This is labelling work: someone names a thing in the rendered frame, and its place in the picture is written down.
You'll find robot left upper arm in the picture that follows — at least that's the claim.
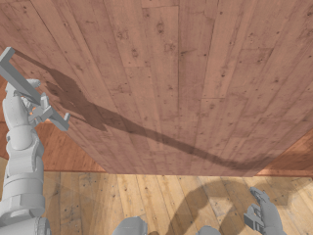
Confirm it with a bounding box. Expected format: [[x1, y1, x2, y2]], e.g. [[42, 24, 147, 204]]
[[0, 216, 52, 235]]

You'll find robot right hand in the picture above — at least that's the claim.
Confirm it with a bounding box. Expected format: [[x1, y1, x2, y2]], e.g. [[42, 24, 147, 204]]
[[244, 186, 284, 234]]

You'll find robot left hand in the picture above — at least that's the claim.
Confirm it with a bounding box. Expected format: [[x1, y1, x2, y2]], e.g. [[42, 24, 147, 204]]
[[2, 78, 54, 130]]

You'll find handle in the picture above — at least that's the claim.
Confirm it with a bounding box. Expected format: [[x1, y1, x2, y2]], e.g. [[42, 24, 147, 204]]
[[0, 47, 70, 131]]

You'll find wardrobe door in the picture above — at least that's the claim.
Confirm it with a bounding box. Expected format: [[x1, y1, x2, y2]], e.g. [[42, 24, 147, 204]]
[[262, 127, 313, 170], [0, 0, 313, 177]]

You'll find left robot thigh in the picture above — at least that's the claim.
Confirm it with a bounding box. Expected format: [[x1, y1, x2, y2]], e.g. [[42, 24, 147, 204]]
[[112, 216, 148, 235]]

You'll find left robot forearm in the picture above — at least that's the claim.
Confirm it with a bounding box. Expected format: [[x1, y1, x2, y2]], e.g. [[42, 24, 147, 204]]
[[0, 125, 46, 228]]

